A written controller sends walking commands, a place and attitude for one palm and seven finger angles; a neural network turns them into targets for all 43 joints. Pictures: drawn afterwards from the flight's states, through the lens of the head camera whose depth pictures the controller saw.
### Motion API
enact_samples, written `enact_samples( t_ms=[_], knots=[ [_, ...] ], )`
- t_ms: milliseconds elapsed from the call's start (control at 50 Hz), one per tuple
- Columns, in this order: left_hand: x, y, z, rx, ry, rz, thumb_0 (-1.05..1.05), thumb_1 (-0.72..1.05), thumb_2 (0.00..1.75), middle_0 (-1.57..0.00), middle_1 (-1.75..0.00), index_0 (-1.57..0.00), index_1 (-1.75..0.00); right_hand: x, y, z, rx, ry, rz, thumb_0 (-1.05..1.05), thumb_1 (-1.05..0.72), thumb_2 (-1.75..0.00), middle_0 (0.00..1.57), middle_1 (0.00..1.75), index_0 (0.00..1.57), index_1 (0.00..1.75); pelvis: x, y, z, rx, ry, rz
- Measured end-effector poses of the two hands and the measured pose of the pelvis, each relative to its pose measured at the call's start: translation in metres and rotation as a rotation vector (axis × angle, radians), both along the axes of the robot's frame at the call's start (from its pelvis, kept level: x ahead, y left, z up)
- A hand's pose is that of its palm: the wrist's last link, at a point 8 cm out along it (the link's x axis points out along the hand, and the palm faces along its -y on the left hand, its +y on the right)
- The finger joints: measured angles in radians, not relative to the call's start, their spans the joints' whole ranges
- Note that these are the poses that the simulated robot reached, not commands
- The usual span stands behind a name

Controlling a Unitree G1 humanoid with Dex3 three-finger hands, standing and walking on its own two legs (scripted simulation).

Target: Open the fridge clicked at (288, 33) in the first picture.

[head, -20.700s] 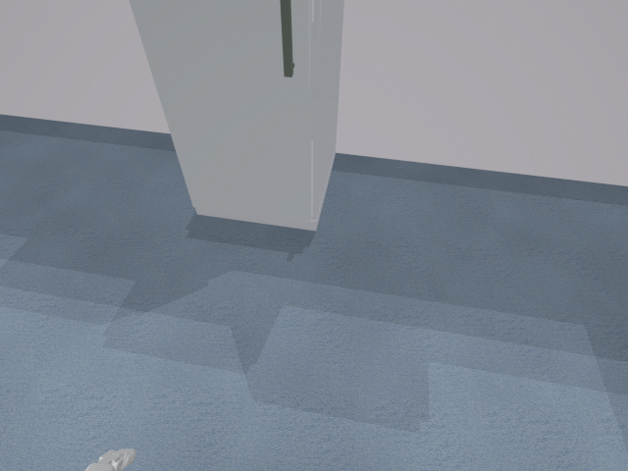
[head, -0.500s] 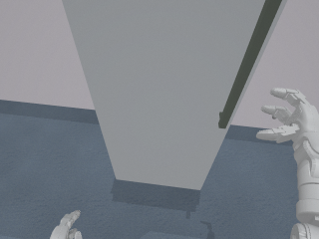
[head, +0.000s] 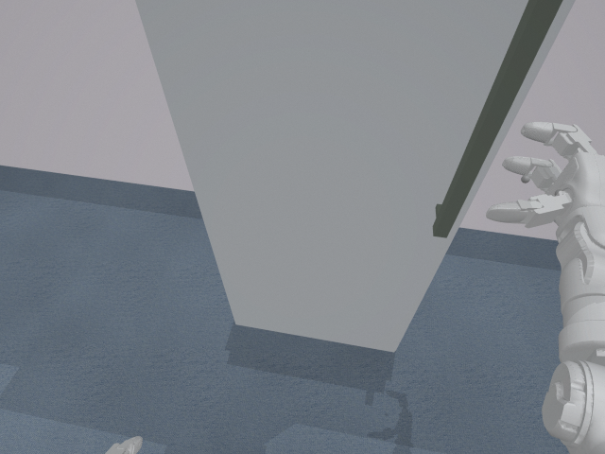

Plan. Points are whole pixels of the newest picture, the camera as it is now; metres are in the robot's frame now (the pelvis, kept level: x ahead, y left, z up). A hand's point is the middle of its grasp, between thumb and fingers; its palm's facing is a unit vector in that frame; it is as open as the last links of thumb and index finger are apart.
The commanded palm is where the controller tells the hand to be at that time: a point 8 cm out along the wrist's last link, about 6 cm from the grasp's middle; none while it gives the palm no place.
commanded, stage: move the hooked fingers beside the handle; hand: right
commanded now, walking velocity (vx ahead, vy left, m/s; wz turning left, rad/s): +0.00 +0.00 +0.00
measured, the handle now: (493, 97) +0.52 -0.17 +0.23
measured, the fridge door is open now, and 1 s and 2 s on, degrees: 0 0 0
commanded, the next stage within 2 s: feel for the door with the fingertips in 0.80 s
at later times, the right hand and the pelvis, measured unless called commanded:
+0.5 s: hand (531, 193) +0.43 -0.23 +0.15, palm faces +0.11 +0.99 +0.02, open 14.0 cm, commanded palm +0.41 -0.27 +0.15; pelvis +0.00 -0.01 +0.00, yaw +0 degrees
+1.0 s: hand (519, 181) +0.45 -0.22 +0.15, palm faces +0.11 +0.99 +0.01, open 14.0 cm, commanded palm +0.43 -0.26 +0.15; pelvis -0.01 +0.00 +0.00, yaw +0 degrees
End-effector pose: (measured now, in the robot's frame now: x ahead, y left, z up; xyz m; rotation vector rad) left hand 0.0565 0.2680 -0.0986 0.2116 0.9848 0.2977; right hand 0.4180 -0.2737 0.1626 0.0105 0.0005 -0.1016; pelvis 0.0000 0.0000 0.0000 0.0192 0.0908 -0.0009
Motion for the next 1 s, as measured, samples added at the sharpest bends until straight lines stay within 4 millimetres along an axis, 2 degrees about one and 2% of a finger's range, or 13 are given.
enact_samples(
  t_ms=[120,260,480,660,780,1000],
  knots=[
    [-0.01,-0.005,-0.002,-0.011,0.027,0.019,0.01,0.9,0.9,-0.2,-0.3,-0.21,-0.3,0.007,-0.001,-0.01,0.022,0.053,-0.002,-0.02,0.5,-0.3,0.3,1.2,0.3,1.2,0.002,-0.004,0.0,0.001,0.009,0.007],
    [-0.012,-0.01,-0.002,-0.016,0.032,0.023,0.01,0.9,0.9,-0.2,-0.3,-0.21,-0.3,0.001,-0.005,-0.011,0.003,-0.012,-0.016,-0.02,0.5,-0.3,0.3,1.2,0.3,1.2,0.004,-0.008,0.0,0.003,0.008,0.017],
    [0.014,-0.015,0.003,-0.011,-0.026,-0.016,0.01,0.9,0.9,-0.2,-0.3,-0.21,-0.3,-0.013,-0.011,-0.012,0.015,0.03,-0.009,-0.02,0.5,-0.3,0.3,1.2,0.3,1.2,0.001,-0.011,0.0,0.009,-0.012,-0.003],
    [0.026,-0.019,0.004,-0.013,-0.06,-0.059,0.01,0.9,0.9,-0.2,-0.3,-0.21,-0.3,-0.01,0.004,-0.006,0.011,-0.008,0.006,-0.02,0.5,-0.3,0.3,1.2,0.3,1.2,-0.005,-0.01,-0.001,0.008,-0.007,-0.013],
    [0.017,-0.018,0.002,-0.022,-0.049,-0.047,0.01,0.9,0.9,-0.2,-0.3,-0.21,-0.3,-0.004,0.004,-0.011,0.011,0.038,-0.009,-0.02,0.5,-0.3,0.3,1.2,0.3,1.2,-0.006,-0.007,-0.002,0.006,-0.002,-0.009],
    [-0.019,-0.005,-0.006,-0.008,0.059,-0.004,0.01,0.9,0.9,-0.2,-0.3,-0.21,-0.3,0.008,0.001,-0.011,0.0,0.011,-0.004,-0.02,0.5,-0.3,0.3,1.2,0.3,1.2,-0.006,-0.002,-0.003,0.007,0.021,-0.006]
  ],
)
